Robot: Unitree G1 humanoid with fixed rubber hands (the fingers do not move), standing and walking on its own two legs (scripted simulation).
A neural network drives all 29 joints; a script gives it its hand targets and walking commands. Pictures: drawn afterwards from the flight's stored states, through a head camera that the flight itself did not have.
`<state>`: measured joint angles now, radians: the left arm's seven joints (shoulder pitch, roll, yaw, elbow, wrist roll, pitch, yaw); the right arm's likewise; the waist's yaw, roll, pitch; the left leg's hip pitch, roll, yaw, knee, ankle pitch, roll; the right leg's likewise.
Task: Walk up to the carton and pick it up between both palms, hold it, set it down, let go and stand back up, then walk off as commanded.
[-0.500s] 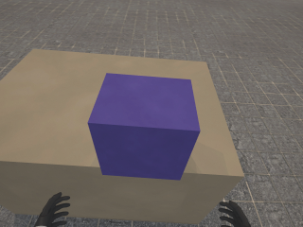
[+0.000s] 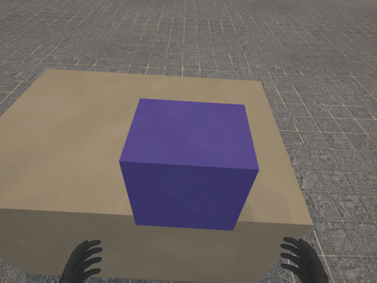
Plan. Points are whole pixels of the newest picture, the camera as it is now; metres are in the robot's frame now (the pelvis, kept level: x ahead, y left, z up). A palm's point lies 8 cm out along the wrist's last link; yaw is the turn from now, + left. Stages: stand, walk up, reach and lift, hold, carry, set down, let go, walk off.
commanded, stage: reach and lift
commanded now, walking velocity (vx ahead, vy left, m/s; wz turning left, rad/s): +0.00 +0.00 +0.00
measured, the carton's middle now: (188, 167) +0.41 +0.01 +0.01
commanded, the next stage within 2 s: none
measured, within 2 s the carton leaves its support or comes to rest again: neither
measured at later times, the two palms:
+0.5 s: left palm (78, 258) +0.18 +0.22 +0.00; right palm (314, 261) +0.18 -0.23 +0.02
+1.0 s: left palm (77, 202) +0.26 +0.23 +0.07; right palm (310, 207) +0.27 -0.23 +0.07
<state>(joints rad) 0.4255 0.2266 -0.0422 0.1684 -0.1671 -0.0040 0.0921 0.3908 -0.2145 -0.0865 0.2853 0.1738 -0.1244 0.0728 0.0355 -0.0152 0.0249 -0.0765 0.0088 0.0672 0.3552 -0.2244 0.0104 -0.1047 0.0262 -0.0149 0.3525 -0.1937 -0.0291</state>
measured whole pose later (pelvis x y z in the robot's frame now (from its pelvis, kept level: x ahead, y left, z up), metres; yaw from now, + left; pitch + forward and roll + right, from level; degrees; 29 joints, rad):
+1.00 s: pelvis +0.01 -0.02 +0.00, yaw +0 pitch -1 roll +0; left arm 0.06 0.30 0.13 -0.06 -0.28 0.35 -0.01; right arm 0.08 -0.30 -0.04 -0.04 0.34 0.22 -0.08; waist 0.02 0.00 0.02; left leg -0.11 0.02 0.04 0.33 -0.21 -0.01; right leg -0.14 0.05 -0.01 0.35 -0.20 -0.05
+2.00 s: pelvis -0.01 -0.02 +0.00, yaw +2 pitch +7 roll +0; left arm -0.78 0.41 0.14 0.48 -0.28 0.62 0.04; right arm -0.78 -0.45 -0.04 0.60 0.43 0.42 -0.03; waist -0.02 -0.02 -0.08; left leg -0.34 0.02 0.00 0.40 -0.19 -0.01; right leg -0.34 0.05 -0.03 0.36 -0.15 -0.05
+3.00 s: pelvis +0.00 -0.01 -0.01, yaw +1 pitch +15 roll -1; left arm -0.68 0.24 0.03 1.00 -0.22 -0.11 0.03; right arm -0.67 -0.32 0.08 1.01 0.40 -0.16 -0.04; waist 0.04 0.02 -0.17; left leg -0.54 0.02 0.00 0.52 -0.25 0.00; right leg -0.52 0.06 -0.03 0.44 -0.19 -0.04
